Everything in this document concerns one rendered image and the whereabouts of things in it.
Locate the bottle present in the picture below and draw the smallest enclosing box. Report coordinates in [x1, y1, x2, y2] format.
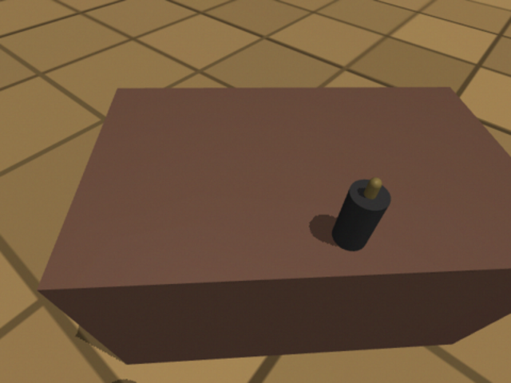
[332, 177, 391, 251]

